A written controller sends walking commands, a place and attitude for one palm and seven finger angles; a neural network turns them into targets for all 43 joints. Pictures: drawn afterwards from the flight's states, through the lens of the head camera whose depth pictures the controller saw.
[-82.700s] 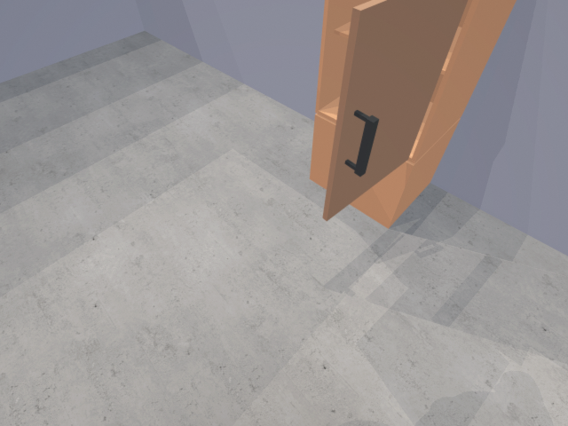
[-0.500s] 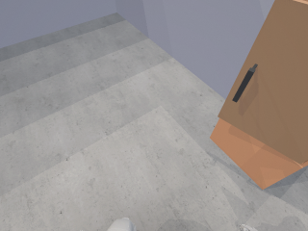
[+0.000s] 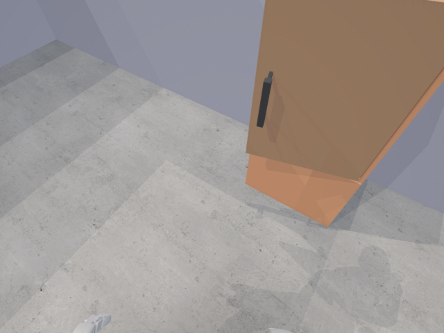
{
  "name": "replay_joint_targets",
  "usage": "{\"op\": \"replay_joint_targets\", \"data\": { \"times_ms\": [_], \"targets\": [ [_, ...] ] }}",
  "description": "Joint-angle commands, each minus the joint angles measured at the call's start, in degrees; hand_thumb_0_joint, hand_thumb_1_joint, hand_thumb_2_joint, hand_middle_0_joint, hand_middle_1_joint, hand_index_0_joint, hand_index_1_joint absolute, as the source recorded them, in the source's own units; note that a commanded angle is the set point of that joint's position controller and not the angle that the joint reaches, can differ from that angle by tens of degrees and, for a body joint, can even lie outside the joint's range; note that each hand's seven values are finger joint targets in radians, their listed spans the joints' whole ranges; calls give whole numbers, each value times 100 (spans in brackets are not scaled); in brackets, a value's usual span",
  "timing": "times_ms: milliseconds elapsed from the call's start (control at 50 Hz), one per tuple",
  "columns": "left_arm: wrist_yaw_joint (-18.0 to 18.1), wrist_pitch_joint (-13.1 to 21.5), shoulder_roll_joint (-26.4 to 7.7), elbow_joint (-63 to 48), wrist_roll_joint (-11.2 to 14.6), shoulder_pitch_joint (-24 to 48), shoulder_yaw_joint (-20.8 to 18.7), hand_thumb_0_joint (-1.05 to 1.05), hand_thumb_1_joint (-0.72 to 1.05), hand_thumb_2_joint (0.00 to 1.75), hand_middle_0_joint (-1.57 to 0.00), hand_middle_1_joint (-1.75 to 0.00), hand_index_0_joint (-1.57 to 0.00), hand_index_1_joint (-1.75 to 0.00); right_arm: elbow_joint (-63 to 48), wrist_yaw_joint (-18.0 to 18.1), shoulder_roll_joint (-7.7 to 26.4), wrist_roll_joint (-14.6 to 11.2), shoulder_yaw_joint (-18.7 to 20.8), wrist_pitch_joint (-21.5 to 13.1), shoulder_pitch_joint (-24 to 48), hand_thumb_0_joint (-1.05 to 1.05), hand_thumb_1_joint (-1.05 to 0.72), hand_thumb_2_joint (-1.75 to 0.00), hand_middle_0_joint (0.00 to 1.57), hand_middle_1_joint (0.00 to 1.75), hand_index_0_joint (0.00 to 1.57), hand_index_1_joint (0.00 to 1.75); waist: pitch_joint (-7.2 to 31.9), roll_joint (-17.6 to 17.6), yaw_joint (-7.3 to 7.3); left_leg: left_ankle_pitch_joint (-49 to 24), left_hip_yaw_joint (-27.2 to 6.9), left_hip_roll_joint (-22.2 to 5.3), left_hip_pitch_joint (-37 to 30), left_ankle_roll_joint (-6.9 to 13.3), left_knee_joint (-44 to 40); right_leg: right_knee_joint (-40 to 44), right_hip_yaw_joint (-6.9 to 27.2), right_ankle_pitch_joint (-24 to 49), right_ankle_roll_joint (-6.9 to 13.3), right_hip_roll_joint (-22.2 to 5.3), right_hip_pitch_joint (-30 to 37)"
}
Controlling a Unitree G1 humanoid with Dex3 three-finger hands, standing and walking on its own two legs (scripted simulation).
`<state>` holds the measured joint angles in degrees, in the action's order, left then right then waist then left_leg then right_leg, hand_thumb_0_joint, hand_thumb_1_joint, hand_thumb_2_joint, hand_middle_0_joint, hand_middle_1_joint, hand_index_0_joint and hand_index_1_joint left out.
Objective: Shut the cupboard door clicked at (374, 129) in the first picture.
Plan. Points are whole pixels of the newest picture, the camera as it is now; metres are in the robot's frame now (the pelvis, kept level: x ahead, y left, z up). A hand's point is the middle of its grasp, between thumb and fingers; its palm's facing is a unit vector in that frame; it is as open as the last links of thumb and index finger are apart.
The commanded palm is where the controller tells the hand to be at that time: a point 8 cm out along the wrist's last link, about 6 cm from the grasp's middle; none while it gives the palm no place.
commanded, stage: turn to face it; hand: left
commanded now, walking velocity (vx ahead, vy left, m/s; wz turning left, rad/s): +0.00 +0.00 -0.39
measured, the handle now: (265, 100) +0.73 -0.10 -0.05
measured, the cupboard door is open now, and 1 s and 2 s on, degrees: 15 15 15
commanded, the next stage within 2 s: take the last steps up to it in 0.38 s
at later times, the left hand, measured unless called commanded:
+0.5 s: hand out of the picture +0.10 +0.16 -0.17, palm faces -0.10 -0.98 -0.19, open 7.3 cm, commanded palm none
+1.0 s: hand (191, 282) +0.24 +0.08 -0.16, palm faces -0.34 -0.92 -0.19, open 7.4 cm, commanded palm none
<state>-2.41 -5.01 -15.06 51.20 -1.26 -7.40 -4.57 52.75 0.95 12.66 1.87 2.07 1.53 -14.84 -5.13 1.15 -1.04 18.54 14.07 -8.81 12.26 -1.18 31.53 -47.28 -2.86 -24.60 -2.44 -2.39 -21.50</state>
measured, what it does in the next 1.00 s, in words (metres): walks ahead, turning right: right foot, then left foot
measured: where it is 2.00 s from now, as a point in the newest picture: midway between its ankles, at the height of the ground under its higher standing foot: (264, 331)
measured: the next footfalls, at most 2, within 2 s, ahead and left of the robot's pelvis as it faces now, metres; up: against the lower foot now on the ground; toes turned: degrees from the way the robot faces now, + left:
right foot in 0.06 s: +0.03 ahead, -0.13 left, +0.00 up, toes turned -6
left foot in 0.52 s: +0.08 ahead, +0.09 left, +0.00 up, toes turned -7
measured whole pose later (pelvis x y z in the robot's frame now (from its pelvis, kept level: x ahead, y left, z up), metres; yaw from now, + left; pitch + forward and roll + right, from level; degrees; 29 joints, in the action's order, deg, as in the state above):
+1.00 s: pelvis +0.09 -0.07 +0.00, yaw -17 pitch +1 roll +0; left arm -3.0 -1.1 -12.6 56.8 -1.6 -8.9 -3.0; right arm 61.8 0.7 10.5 2.2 2.2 -0.6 -25.8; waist -2.6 0.0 -3.6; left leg 21.3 8.8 -6.8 3.5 -4.0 25.0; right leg -33.7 -3.7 -14.0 0.1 -3.2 -21.3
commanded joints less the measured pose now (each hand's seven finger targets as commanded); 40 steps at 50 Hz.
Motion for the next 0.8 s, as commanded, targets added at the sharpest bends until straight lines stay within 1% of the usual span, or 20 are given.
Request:
{"op": "replay_joint_targets", "data": {
  "times_ms": [0, 20, 40, 60, 80, 100, 120, 180, 240, 320, 400, 460, 480, 500, 520, 540, 560, 580, 660, 780],
  "targets": [
    [58, 284, -459, -283, 5, -603, -75, 0, 90, 90, -20, -30, -20, -30, -307, 37, 1219, -67, 331, -105, 112, 0, -90, -90, 20, 30, 20, 30, 964, 629, 348, -2217, -510, -928, -84, 293, 314, 2180, -142, 1520, 243, 115, 1371],
    [128, 376, -1031, -146, -56, -1044, -166, 0, 90, 90, -20, -30, -20, -30, -403, 0, 873, -134, 277, -87, 99, 0, -90, -90, 20, 30, 20, 30, 1184, -843, 525, -721, -137, -332, 923, -74, 1493, 2702, 1117, 2791, 585, -899, 2331],
    [219, 411, -1473, -36, -23, -1243, -246, 0, 90, 90, -20, -30, -20, -30, -677, 7, 547, -115, 166, -62, 411, 0, -90, -90, 20, 30, 20, 30, 1001, -1962, 623, 1975, -376, 446, 2162, -291, 2771, 2603, 2538, 5120, 1228, -1953, 2456],
    [285, 396, -1408, -34, 38, -1257, -206, 0, 90, 90, -20, -30, -20, -30, -624, 68, 704, -135, 155, 34, 387, 0, -90, -90, 20, 30, 20, 30, 1033, -1513, 581, 1866, -1155, 324, 2142, -229, 3427, 2659, 2362, 4847, 1573, -2111, 2053],
    [351, 376, -1150, -104, 17, -943, -202, 0, 90, 90, -20, -30, -20, -30, -590, 77, 630, -121, 170, 55, 477, 0, -90, -90, 20, 30, 20, 30, 707, -1236, 440, 1469, -1341, 246, 2418, -215, 3619, 2662, 2077, 4570, 1534, -1799, 1920],
    [372, 392, -1032, -161, 4, -664, -179, 0, 90, 90, -20, -30, -20, -30, -491, 90, 619, -107, 161, 42, 397, 0, -90, -90, 20, 30, 20, 30, 696, -1580, 318, 1233, -1379, 230, 2566, -264, 3720, 2607, 2075, 4452, 1475, -1592, 1977],
    [365, 401, -840, -200, 34, -472, -88, 0, 90, 90, -20, -30, -20, -30, -373, 68, 715, -94, 180, 54, 405, 0, -90, -90, 20, 30, 20, 30, 560, -1425, 240, 842, -1438, 208, 2408, -310, 3765, 2595, 1696, 4484, 1344, -1343, 1717],
    [351, 451, -669, -285, 27, -205, -36, 0, 90, 90, -20, -30, -20, -30, -178, 6, 621, -84, 179, 99, 15, 0, -90, -90, 20, 30, 20, 30, 756, -1118, -9, 207, -1370, 320, 1891, -350, 3469, 2709, 1140, 3875, 1131, -967, 1357],
    [326, 477, -617, -231, 29, -419, -44, 0, 90, 90, -20, -30, -20, -30, -165, 4, 550, -65, 187, 119, 133, 0, -90, -90, 20, 30, 20, 30, 715, -911, 72, 80, -1365, 434, 1930, -370, 3184, 2835, 1296, 3447, 1150, -913, 1388],
    [340, 474, -634, -111, -14, -650, -80, 0, 90, 90, -20, -30, -20, -30, -245, 38, 478, -85, 155, 68, 427, 0, -90, -90, 20, 30, 20, 30, 683, -769, 206, 403, -1341, 492, 1900, -359, 2452, 2792, 1636, 3500, 1387, -1076, 1616],
    [360, 438, -694, -39, -56, -656, -135, 0, 90, 90, -20, -30, -20, -30, -286, 77, 374, -125, 126, 10, 464, 0, -90, -90, 20, 30, 20, 30, 603, -919, 215, 638, -1315, 578, 1324, -254, 1330, 2627, 1972, 3599, 1502, -1185, 1381],
    [356, 389, -603, 3, 17, -418, -103, 0, 90, 90, -20, -30, -20, -30, -35, 109, 358, -138, 92, -64, -116, 0, -90, -90, 20, 30, 20, 30, 675, -786, -77, -734, -1206, 725, -143, -162, -425, 2198, 1741, 2954, 1022, -767, 636],
    [341, 384, -335, 7, 44, -494, -61, 0, 90, 90, -20, -30, -20, -30, 24, 109, 550, -115, 110, -152, -356, 0, -90, -90, 20, 30, 20, 30, 870, -130, -129, -1023, -1662, 268, -755, -57, -1105, 1749, 1400, 2004, 738, -329, 289],
    [290, 363, -46, -18, 92, -749, 2, 0, 90, 90, -20, -30, -20, -30, 11, 123, 1097, -18, 172, -210, -497, 0, -90, -90, 20, 30, 20, 30, 972, 1239, -95, -1174, -3045, -921, -1196, 425, -1389, 845, 734, 201, 409, 423, -488],
    [269, 337, -122, -100, 37, -608, 6, 0, 90, 90, -20, -30, -20, -30, -26, 152, 1342, 28, 219, -155, -607, 0, -90, -90, 20, 30, 20, 30, 755, 1438, -227, -405, -3764, -1651, -925, 923, -1820, -281, 405, -1046, 306, 531, -889],
    [212, 324, -218, -177, -20, -456, -33, 0, 90, 90, -20, -30, -20, -30, -121, 161, 1318, 55, 202, -126, -510, 0, -90, -90, 20, 30, 20, 30, 446, 844, -231, 653, -3746, -1732, -413, 1137, -2047, -999, 596, -878, 340, 349, -974],
    [169, 268, -286, -66, -101, -359, -88, 0, 90, 90, -20, -30, -20, -30, -108, 176, 1131, 48, 161, -179, -392, 0, -90, -90, 20, 30, 20, 30, 214, 1056, -156, 877, -3566, -1399, -218, 876, -2283, -1413, 684, -434, 290, 273, -1253],
    [107, 281, -362, -34, -113, -373, -106, 0, 90, 90, -20, -30, -20, -30, -147, 186, 983, 35, 111, -213, -303, 0, -90, -90, 20, 30, 20, 30, 83, 979, -94, 919, -3365, -1249, -117, 800, -2251, -1689, 643, -156, 280, 169, -1323],
    [17, 345, -155, 137, -69, -556, -56, 0, 90, 90, -20, -30, -20, -30, -25, 182, 802, 4, 79, -364, -502, 0, -90, -90, 20, 30, 20, 30, 261, 516, -20, -451, -2200, -845, -713, 675, -2040, -1802, 512, 646, 173, 91, -1491],
    [-40, 374, -33, 39, -53, -102, 25, 0, 90, 90, -20, -30, -20, -30, 313, 149, 735, 6, 128, -431, -1034, 0, -90, -90, 20, 30, 20, 30, 128, 681, -174, -908, -1808, -956, -1103, 913, -2108, -794, 296, 963, 108, -146, -1644]
  ]
}}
